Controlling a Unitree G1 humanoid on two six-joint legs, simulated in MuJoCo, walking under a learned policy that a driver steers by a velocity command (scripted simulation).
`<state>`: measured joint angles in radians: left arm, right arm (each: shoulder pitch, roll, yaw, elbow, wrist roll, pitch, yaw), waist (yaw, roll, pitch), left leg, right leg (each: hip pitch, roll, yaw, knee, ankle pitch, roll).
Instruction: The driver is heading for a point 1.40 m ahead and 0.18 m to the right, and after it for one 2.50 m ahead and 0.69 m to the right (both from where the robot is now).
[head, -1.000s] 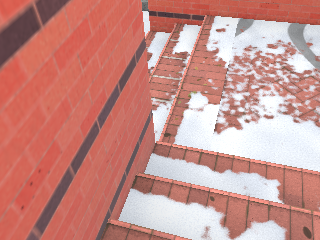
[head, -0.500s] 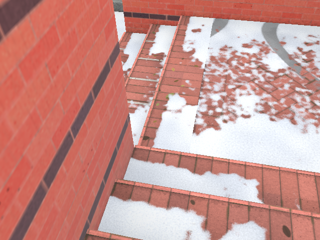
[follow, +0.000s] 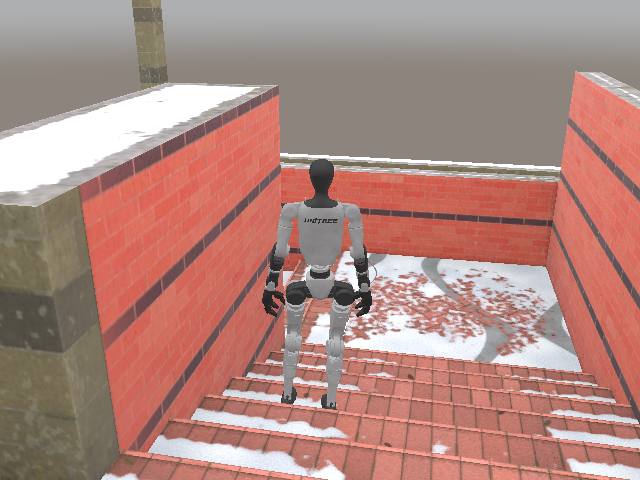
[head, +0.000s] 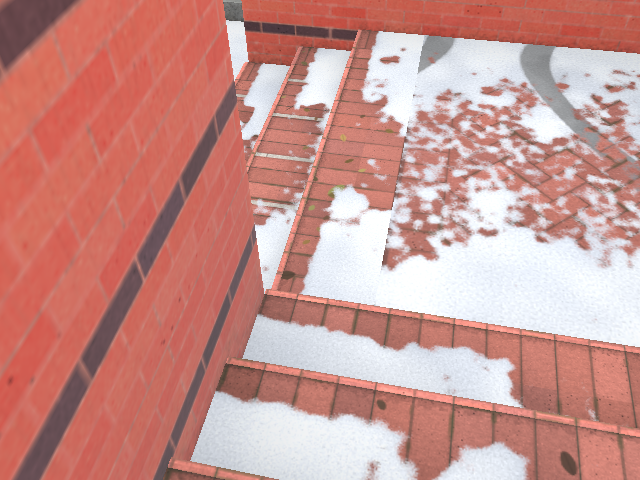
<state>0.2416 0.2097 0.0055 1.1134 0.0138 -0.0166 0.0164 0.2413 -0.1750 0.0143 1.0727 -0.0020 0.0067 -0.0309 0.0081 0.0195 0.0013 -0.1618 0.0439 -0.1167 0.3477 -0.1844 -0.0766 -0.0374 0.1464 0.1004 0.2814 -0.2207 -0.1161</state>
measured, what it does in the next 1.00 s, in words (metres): lifts its left foot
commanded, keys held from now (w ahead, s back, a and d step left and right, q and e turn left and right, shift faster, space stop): no key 0.70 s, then w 0.30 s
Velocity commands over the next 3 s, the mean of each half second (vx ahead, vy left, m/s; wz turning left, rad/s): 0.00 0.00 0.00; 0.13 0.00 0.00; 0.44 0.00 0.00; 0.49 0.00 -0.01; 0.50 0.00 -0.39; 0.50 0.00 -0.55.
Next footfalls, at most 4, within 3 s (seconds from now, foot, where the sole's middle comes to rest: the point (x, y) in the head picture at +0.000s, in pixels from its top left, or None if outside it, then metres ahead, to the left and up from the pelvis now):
1.02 left None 0.12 0.14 -0.78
1.54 right None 0.46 -0.04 -0.93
2.06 left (280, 435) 0.77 0.17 -1.08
2.48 right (377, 402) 0.87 -0.10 -1.08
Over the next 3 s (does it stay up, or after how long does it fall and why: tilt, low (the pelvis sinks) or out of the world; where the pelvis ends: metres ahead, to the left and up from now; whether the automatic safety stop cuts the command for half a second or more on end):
stays up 1.09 -0.09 -0.45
